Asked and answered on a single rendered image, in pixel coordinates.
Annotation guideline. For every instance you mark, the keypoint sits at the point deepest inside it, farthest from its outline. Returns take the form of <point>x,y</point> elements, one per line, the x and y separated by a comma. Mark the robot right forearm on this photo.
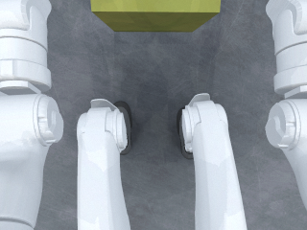
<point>289,33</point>

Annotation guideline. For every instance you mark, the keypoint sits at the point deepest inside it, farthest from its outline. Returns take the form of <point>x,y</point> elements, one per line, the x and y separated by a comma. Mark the carton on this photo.
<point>155,16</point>

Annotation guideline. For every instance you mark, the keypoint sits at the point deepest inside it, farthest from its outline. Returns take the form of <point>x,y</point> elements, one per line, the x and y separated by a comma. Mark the left robot upper arm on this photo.
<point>29,125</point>

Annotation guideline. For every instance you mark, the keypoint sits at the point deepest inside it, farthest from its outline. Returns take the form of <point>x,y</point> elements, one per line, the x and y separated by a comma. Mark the robot left thigh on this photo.
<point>100,198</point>

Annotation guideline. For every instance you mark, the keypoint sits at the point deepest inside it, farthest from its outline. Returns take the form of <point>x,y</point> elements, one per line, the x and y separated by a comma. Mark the left robot foot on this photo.
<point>125,109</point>

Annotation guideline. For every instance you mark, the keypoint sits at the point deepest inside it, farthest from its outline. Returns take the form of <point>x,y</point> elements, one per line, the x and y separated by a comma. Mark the right robot upper arm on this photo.
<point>286,129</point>

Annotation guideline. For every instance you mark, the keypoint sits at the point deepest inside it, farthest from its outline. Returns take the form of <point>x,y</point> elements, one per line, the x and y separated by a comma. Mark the robot left forearm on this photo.
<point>24,47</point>

